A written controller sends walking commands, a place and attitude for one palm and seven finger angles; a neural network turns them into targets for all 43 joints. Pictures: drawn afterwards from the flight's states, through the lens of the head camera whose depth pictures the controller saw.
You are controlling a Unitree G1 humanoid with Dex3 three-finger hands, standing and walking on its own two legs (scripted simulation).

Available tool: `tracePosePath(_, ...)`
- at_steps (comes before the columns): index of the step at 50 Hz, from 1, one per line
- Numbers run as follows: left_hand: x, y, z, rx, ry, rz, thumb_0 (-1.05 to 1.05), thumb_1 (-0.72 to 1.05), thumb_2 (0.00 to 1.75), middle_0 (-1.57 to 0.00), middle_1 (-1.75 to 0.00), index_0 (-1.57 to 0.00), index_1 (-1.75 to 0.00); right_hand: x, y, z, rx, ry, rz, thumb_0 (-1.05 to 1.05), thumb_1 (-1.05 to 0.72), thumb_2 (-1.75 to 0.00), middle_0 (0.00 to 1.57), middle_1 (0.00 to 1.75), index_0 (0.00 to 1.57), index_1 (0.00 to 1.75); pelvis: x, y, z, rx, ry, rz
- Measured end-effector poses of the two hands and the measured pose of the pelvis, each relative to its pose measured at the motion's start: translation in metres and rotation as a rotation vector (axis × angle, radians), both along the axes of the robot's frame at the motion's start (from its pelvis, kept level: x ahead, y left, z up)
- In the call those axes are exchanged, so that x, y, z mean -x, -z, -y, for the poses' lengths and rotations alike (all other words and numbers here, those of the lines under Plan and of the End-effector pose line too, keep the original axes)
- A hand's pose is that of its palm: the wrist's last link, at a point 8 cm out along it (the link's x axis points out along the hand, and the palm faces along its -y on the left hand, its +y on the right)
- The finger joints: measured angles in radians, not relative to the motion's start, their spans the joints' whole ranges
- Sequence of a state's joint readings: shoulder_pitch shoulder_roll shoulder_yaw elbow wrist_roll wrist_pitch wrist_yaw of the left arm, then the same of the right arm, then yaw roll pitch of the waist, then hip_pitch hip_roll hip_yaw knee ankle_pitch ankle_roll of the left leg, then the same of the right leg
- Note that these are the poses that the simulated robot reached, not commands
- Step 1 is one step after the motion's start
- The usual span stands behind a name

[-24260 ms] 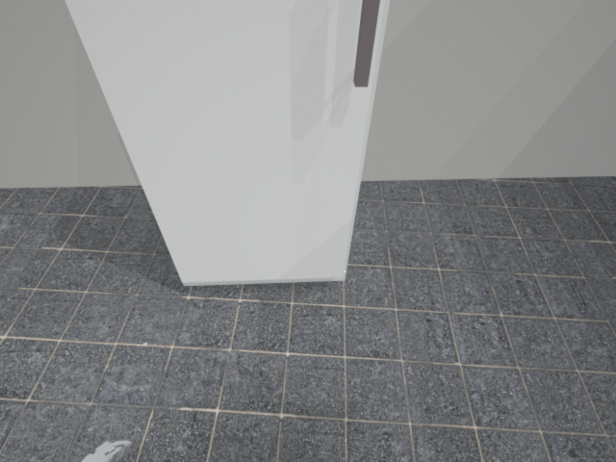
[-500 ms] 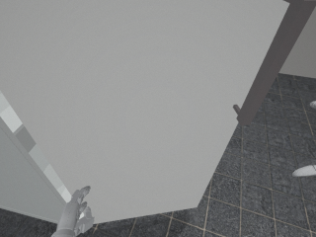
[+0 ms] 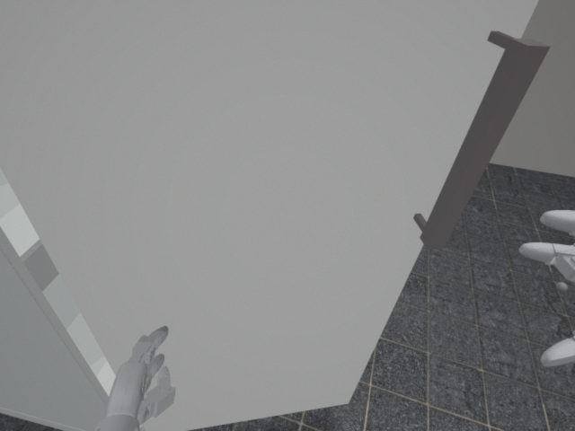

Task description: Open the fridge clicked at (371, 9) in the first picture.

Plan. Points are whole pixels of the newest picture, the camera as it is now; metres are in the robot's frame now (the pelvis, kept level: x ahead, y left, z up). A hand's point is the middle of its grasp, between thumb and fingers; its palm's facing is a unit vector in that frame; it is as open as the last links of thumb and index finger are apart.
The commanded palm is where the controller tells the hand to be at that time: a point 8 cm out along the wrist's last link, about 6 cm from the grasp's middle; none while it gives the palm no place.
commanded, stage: draw the hand back to the body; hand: right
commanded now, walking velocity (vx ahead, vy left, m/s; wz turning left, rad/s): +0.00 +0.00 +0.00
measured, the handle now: (460, 154) +0.39 -0.22 +0.26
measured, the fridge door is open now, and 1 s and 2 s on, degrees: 68 68 68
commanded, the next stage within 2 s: step back with the hand held close in 1.24 s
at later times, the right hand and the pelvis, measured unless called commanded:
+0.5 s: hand (567, 313) +0.20 -0.29 +0.18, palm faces +0.53 +0.77 -0.36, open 12.4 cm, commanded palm +0.15 -0.31 +0.19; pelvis +0.00 -0.01 +0.00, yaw +0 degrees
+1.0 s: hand (554, 329) +0.19 -0.28 +0.16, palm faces +0.49 +0.79 -0.38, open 7.8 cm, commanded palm +0.15 -0.31 +0.18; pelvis +0.01 -0.01 +0.01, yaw +1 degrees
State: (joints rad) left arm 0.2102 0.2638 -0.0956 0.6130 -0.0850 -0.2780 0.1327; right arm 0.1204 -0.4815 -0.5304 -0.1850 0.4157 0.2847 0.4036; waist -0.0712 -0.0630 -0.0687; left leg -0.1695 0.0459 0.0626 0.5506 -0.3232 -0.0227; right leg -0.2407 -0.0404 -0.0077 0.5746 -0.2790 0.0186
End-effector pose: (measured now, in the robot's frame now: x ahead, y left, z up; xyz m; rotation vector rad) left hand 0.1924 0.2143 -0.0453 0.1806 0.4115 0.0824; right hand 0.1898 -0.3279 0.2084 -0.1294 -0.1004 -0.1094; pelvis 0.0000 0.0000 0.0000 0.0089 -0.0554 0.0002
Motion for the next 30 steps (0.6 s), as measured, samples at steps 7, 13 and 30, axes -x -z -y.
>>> tracePosePath(7, -0.011, -0.005, 0.005, -0.006, 0.033, 0.023, 0.02, 0.90, 0.90, -0.20, -0.30, -0.20, -0.30, 0.010, 0.014, 0.006, -0.028, 0.064, -0.046, -0.02, 0.54, -0.21, 0.26, 1.14, 0.25, 1.14, -0.001, 0.000, 0.001, -0.001, 0.010, 0.006)
tracePosePath(13, -0.008, -0.002, 0.007, -0.036, 0.066, -0.003, 0.02, 0.90, 0.90, -0.20, -0.30, -0.20, -0.30, 0.018, 0.013, -0.005, 0.174, 0.241, 0.022, -0.02, 0.44, -0.25, 0.26, 1.08, 0.25, 1.08, 0.000, 0.000, 0.001, -0.006, 0.009, 0.000)
tracePosePath(30, 0.025, 0.031, 0.001, -0.031, -0.014, -0.218, 0.02, 0.90, 0.90, -0.20, -0.30, -0.20, -0.30, 0.030, 0.019, -0.011, 0.310, 0.406, 0.108, -0.01, -0.11, -0.52, 0.24, 0.76, 0.23, 0.75, -0.005, -0.003, 0.008, 0.011, -0.012, 0.012)
